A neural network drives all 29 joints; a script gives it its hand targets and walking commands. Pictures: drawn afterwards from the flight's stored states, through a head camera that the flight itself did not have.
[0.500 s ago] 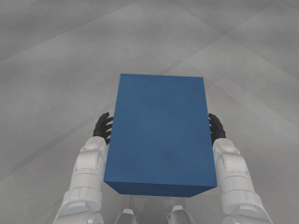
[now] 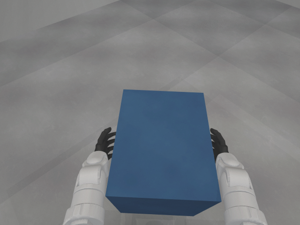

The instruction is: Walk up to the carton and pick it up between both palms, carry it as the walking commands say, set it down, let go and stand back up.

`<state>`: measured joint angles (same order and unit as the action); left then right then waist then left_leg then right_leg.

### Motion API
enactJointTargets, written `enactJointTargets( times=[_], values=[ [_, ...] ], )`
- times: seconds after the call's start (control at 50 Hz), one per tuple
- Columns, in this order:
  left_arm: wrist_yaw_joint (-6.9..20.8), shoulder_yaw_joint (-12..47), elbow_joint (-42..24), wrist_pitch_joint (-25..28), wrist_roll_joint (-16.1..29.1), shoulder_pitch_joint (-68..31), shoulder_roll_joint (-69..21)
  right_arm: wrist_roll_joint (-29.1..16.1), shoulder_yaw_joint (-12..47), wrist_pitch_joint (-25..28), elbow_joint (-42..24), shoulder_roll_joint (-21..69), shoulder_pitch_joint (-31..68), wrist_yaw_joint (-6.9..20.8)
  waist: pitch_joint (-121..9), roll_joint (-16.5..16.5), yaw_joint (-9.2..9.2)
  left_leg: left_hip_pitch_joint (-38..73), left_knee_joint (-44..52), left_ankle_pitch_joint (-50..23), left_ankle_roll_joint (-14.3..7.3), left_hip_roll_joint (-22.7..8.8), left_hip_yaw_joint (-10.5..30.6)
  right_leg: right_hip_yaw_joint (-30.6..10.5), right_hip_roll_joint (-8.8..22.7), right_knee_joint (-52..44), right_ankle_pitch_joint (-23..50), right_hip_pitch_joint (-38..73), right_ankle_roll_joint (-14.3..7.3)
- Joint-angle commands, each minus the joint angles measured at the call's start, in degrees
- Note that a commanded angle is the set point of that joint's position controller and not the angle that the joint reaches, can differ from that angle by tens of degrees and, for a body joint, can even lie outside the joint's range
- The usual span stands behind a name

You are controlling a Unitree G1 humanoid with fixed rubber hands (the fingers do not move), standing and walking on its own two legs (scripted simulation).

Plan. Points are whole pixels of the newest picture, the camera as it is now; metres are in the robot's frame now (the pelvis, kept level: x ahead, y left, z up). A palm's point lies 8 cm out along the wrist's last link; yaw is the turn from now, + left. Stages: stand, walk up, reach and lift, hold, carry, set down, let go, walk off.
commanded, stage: reach and lift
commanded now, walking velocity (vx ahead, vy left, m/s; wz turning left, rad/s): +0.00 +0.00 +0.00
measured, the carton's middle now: (160, 155) +0.35 -0.02 -0.07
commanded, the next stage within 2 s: hold in 1.74 s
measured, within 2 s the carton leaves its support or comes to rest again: neither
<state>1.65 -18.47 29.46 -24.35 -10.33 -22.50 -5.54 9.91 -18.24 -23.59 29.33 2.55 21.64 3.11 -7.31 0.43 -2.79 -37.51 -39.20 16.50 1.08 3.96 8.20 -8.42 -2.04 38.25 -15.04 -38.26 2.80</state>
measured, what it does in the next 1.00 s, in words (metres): stands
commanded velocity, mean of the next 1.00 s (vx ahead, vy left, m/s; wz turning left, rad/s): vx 0.00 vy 0.00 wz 0.00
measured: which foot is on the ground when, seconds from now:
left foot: down 0.00-1.00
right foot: down 0.00-1.00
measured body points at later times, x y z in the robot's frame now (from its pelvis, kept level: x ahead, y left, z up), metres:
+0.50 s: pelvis +0.01 +0.00 +0.03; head +0.00 -0.01 +0.48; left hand +0.33 +0.15 +0.04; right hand +0.31 -0.19 +0.03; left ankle +0.02 +0.13 -0.71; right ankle +0.03 -0.15 -0.71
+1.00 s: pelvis +0.01 +0.00 +0.03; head -0.02 +0.00 +0.48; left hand +0.32 +0.15 +0.07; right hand +0.30 -0.18 +0.06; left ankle +0.02 +0.13 -0.71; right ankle +0.03 -0.14 -0.71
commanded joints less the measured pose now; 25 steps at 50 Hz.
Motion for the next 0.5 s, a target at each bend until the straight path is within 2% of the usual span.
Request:
enactJointTargets(
  times=[0.0, 0.02, 0.04, 0.06, 0.08, 0.1, 0.12, 0.14, 0.16, 0.18, 0.2, 0.22, 0.24, 0.26, 0.28, 0.3, 0.32, 0.34, 0.36, 0.38, 0.4, 0.42, 0.46, 0.48],
  values=[
    [12.73, 36.00, -5.15, 1.49, 8.56, -33.79, -57.07, -8.04, 33.51, -0.41, -5.54, 59.49, 31.71, 13.00, -27.71, 1.39, -0.51, 17.31, 8.22, -13.54, 0.33, 3.20, -5.34, 6.29, -4.73, -5.97, 16.12, 21.20, -1.10],
    [12.81, 35.40, -5.90, 1.31, 8.73, -35.47, -53.87, -7.74, 31.14, -1.36, -1.26, 60.86, 31.97, 13.67, -27.21, -0.61, 0.03, 16.07, 8.71, -10.36, -0.03, 2.50, -5.06, 6.77, -4.99, -5.63, 12.26, 20.51, -0.85],
    [12.85, 36.63, -7.27, 1.62, 9.90, -36.61, -57.35, -7.98, 33.31, -0.81, -3.96, 60.24, 32.23, 13.26, -27.61, 0.00, -1.20, 16.90, 9.01, -11.55, 0.02, 2.94, -4.99, 6.00, -4.55, -6.31, 14.53, 24.07, -1.41],
    [12.74, 35.95, -5.64, 0.73, 9.37, -35.57, -55.80, -8.22, 32.52, -1.60, -2.25, 60.76, 29.73, 13.15, -25.82, -1.69, -0.69, 20.11, 9.87, -11.25, -0.14, 2.99, -5.24, 5.70, -4.55, -7.36, 14.21, 22.26, -1.04],
    [12.91, 33.18, -0.36, -0.43, 7.52, -29.40, -55.24, -8.11, 31.97, -2.35, -2.36, 59.27, 29.75, 12.92, -21.61, -0.10, 1.31, 17.94, 10.31, -9.32, -0.81, 2.62, -4.77, 6.05, -3.98, -7.81, 11.50, 21.76, -0.98],
    [12.90, 31.87, -2.20, -0.60, 6.47, -30.39, -52.83, -7.07, 31.17, -3.52, -0.07, 59.73, 29.42, 13.17, -20.55, -3.16, 1.05, 17.75, 10.98, -9.47, -1.21, 2.68, -5.75, 6.44, -4.61, -8.43, 11.01, 21.80, -0.80],
    [12.96, 34.37, -2.27, -0.94, 7.89, -31.70, -55.42, -9.09, 33.27, -2.74, -2.33, 60.16, 31.19, 13.37, -22.37, 1.97, 1.28, 20.50, 11.32, -10.07, -0.50, 2.78, -5.90, 6.99, -4.10, -8.21, 11.51, 21.61, -1.07],
    [13.07, 37.95, -9.37, -0.46, 10.35, -35.12, -54.68, -9.36, 33.96, -3.32, -2.77, 61.78, 30.18, 13.63, -25.96, -2.13, 0.97, 22.88, 12.60, -13.47, -0.25, 2.14, -4.99, 6.31, -4.90, -9.46, 14.49, 25.19, -0.75],
    [13.33, 35.16, -5.57, -1.87, 8.61, -31.33, -54.88, -9.05, 33.86, -3.65, -3.24, 60.74, 28.56, 13.85, -23.36, 0.56, 1.23, 20.98, 12.23, -12.67, 0.05, 3.09, -6.66, 6.75, -4.41, -9.52, 16.16, 24.49, -0.87],
    [14.00, 37.75, -7.68, -2.01, 10.64, -33.23, -55.52, -9.71, 34.00, -4.24, -3.78, 61.18, 27.61, 13.19, -24.74, 0.68, -0.33, 21.79, 12.68, -13.81, -0.07, 2.78, -5.64, 6.97, -4.63, -9.73, 16.98, 27.58, -0.74],
    [13.50, 34.89, -4.64, -3.06, 8.20, -30.69, -52.92, -6.52, 29.91, -5.12, 0.23, 59.00, 25.49, 13.19, -21.04, 0.11, -0.35, 22.18, 13.16, -12.68, -0.12, 1.92, -5.63, 6.46, -4.65, -10.59, 15.34, 25.24, -1.09],
    [13.77, 35.46, -5.18, -4.01, 8.83, -28.85, -54.66, -7.47, 31.56, -5.82, -1.33, 60.37, 24.42, 12.76, -20.39, -0.53, -0.34, 22.67, 14.20, -12.43, 0.00, 2.54, -5.26, 6.21, -4.46, -11.41, 15.70, 29.41, -1.14],
    [14.12, 32.48, -2.03, -4.56, 7.14, -29.54, -51.71, -4.77, 28.12, -6.30, 0.01, 57.22, 25.04, 12.40, -15.80, -1.87, -2.74, 21.56, 14.17, -11.28, -0.34, 2.54, -5.72, 6.21, -3.92, -12.45, 15.44, 26.05, -1.08],
    [14.31, 38.11, -10.05, -3.68, 9.92, -33.47, -54.10, -7.77, 33.16, -5.85, -5.41, 61.98, 26.04, 12.56, -23.01, -1.28, -1.24, 25.49, 14.79, -14.46, -0.14, 3.24, -5.84, 6.05, -4.62, -12.51, 18.70, 30.69, -0.80],
    [14.08, 38.70, -10.19, -4.70, 10.51, -29.90, -55.59, -9.61, 34.90, -6.21, -8.51, 60.71, 25.56, 12.27, -20.71, 2.47, -0.89, 25.95, 15.07, -15.65, -0.15, 3.25, -5.40, 6.36, -3.85, -12.46, 19.63, 30.55, -1.06],
    [14.28, 39.84, -12.91, -4.64, 11.82, -30.56, -55.14, -10.92, 37.33, -6.87, -10.84, 61.74, 24.92, 12.18, -21.76, 0.28, -0.10, 26.40, 15.31, -18.79, -0.36, 3.54, -5.81, 4.70, -3.25, -13.81, 24.78, 33.94, -0.99],
    [14.30, 37.60, -9.39, -6.08, 10.91, -29.38, -53.76, -9.52, 34.27, -7.99, -8.78, 58.51, 25.89, 12.27, -19.53, -1.02, -1.19, 26.37, 15.70, -16.78, -0.43, 2.57, -4.45, 6.06, -3.86, -13.39, 20.70, 30.28, -0.92],
    [14.13, 37.27, -11.41, -6.96, 8.75, -27.63, -51.17, -9.18, 32.95, -8.97, -8.15, 59.08, 24.08, 12.30, -15.08, 1.66, 0.44, 26.96, 16.45, -16.60, -0.16, 3.12, -6.12, 5.13, -3.45, -14.93, 19.65, 30.00, -1.03],
    [14.19, 34.56, -7.38, -7.18, 9.01, -28.76, -50.74, -7.87, 31.23, -9.17, -6.38, 57.20, 25.83, 12.09, -10.44, -2.57, -0.31, 22.99, 17.08, -11.94, -0.58, 2.00, -5.44, 5.39, -3.82, -15.24, 15.85, 30.01, -1.23],
    [13.97, 35.39, -9.19, -7.46, 8.75, -27.35, -51.02, -8.94, 33.31, -10.06, -6.64, 59.30, 23.85, 12.10, -12.09, -1.33, 0.56, 27.23, 18.10, -12.12, -0.87, 2.53, -5.12, 5.78, -3.56, -15.80, 15.24, 30.15, -0.90],
    [14.12, 34.86, -9.00, -8.27, 8.68, -24.98, -51.65, -9.27, 33.95, -10.80, -9.31, 58.89, 25.10, 12.06, -9.14, -1.94, 1.27, 26.54, 18.49, -10.33, -1.10, 2.42, -5.31, 5.72, -3.57, -16.83, 11.41, 30.42, -1.09],
    [14.31, 35.26, -11.73, -8.59, 8.60, -27.27, -49.55, -8.96, 34.29, -11.09, -8.96, 58.75, 24.30, 12.22, -9.33, 0.81, 1.92, 26.27, 18.54, -11.63, -0.78, 3.16, -6.09, 5.56, -3.37, -16.55, 13.57, 30.92, -1.38],
    [14.21, 37.90, -12.11, -9.20, 10.79, -28.41, -53.52, -9.91, 35.16, -11.07, -12.50, 58.41, 26.40, 12.83, -12.20, -1.37, 0.39, 29.53, 19.24, -11.34, -0.25, 1.30, -4.39, 5.82, -3.70, -17.26, 12.42, 31.75, -1.77],
    [14.25, 35.62, -11.49, -9.20, 9.21, -30.37, -50.12, -9.44, 34.60, -11.41, -10.19, 59.73, 26.91, 12.99, -10.06, -2.40, 2.23, 27.27, 19.68, -9.11, -1.00, 2.42, -5.41, 5.54, -3.48, -17.19, 12.35, 30.50, -1.30]
  ],
)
